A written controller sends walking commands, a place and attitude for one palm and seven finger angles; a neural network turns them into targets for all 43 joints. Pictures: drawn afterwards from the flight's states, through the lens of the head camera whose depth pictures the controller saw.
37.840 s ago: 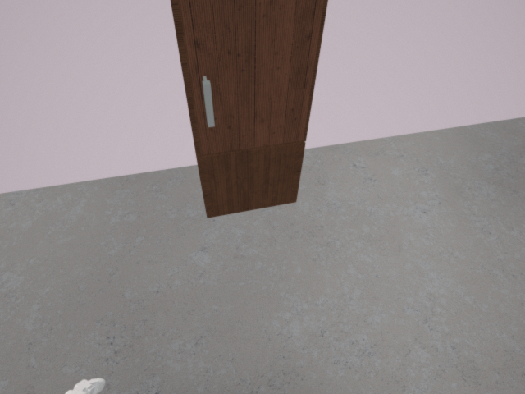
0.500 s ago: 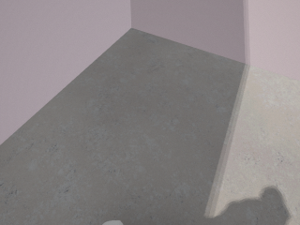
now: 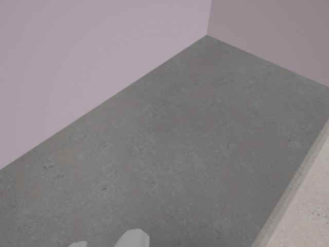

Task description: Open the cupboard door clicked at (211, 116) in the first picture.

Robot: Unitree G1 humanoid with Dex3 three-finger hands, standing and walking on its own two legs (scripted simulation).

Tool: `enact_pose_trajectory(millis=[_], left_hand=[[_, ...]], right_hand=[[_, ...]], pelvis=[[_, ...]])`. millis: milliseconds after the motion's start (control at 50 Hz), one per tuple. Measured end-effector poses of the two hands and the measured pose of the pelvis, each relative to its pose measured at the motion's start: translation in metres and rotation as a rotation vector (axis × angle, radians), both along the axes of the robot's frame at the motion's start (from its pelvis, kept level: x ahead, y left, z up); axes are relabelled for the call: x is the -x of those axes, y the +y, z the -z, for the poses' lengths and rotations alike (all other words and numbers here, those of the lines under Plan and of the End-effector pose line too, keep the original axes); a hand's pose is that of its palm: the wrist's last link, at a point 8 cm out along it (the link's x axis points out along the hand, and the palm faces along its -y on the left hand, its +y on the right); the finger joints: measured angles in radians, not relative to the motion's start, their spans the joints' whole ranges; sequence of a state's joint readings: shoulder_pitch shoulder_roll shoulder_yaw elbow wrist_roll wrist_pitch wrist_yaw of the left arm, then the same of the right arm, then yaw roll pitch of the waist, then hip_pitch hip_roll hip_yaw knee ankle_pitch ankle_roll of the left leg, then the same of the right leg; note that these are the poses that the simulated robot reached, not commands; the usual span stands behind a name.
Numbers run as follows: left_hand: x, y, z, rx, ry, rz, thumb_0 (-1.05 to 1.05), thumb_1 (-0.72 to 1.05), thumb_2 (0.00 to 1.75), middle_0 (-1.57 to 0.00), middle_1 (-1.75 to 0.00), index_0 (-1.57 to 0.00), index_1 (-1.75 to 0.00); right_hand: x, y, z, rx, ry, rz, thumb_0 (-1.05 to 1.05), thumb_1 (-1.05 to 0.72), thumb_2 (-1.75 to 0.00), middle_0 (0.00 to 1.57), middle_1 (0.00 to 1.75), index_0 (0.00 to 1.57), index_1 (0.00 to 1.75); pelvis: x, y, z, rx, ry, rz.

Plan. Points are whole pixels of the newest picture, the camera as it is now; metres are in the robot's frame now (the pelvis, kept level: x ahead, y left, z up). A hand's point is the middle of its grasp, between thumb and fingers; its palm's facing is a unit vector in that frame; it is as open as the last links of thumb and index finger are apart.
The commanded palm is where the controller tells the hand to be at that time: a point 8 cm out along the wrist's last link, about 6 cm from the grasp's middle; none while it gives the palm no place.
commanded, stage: turn to face it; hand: left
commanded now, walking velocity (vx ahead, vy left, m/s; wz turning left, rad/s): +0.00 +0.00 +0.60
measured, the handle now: out of the picture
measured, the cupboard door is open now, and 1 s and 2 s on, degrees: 39 39 39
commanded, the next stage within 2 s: none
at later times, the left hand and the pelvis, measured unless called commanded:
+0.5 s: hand out of the picture +0.04 +0.23 -0.16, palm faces +0.32 -0.91 -0.27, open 7.4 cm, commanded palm none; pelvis +0.00 -0.01 +0.00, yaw +18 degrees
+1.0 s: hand out of the picture -0.07 +0.18 -0.19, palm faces +0.60 -0.77 -0.22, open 7.4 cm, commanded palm none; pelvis +0.01 -0.02 -0.01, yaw +36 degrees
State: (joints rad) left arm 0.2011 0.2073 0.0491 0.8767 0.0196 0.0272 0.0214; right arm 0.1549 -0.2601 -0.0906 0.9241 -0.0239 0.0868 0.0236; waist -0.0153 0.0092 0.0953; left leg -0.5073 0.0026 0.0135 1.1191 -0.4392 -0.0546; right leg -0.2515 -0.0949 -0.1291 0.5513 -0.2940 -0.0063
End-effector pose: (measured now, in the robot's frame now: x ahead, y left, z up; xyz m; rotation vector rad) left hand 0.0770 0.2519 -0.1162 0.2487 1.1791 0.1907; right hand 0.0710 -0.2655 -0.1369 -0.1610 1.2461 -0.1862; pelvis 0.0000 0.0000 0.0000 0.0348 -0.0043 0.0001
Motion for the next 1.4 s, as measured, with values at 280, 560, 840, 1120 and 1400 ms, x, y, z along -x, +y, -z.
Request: enact_pose_trajectory(millis=[280, 560, 840, 1120, 1400], left_hand=[[0.077, 0.016, 0.043, 0.096, 0.106, -0.235, 0.01, 0.9, 0.89, -0.21, -0.3, -0.2, -0.3], [0.059, 0.014, 0.006, -0.018, -0.056, -0.334, 0.01, 0.9, 0.89, -0.2, -0.3, -0.19, -0.3], [0.129, -0.048, 0.017, 0.08, 0.03, -0.534, 0.0, 0.9, 0.89, -0.21, -0.3, -0.2, -0.3], [0.177, -0.025, 0.023, 0.06, 0.036, -0.733, 0.01, 0.9, 0.89, -0.2, -0.3, -0.19, -0.3], [0.157, -0.072, -0.003, -0.033, -0.054, -0.844, 0.0, 0.9, 0.89, -0.2, -0.3, -0.2, -0.3]], right_hand=[[-0.074, 0.044, -0.016, 0.064, -0.087, -0.261, 0.01, -0.91, -0.9, 0.2, 0.3, 0.2, 0.3], [-0.077, 0.02, 0.003, 0.023, 0.016, -0.356, 0.01, -0.91, -0.9, 0.21, 0.3, 0.2, 0.3], [-0.146, 0.044, -0.01, 0.028, -0.003, -0.555, 0.01, -0.91, -0.9, 0.2, 0.3, 0.2, 0.3], [-0.171, 0.1, -0.018, 0.053, -0.062, -0.769, 0.01, -0.91, -0.9, 0.21, 0.3, 0.2, 0.3], [-0.213, 0.076, 0.007, 0.018, 0.028, -0.853, 0.01, -0.91, -0.9, 0.21, 0.3, 0.2, 0.3]], pelvis=[[0.001, 0.012, 0.011, 0.027, 0.004, -0.181], [-0.006, -0.025, 0.008, 0.036, 0.021, -0.346], [-0.015, -0.034, 0.0, 0.002, 0.005, -0.529], [-0.013, -0.027, 0.001, 0.052, 0.004, -0.694], [-0.045, -0.061, 0.004, 0.024, -0.009, -0.879]])
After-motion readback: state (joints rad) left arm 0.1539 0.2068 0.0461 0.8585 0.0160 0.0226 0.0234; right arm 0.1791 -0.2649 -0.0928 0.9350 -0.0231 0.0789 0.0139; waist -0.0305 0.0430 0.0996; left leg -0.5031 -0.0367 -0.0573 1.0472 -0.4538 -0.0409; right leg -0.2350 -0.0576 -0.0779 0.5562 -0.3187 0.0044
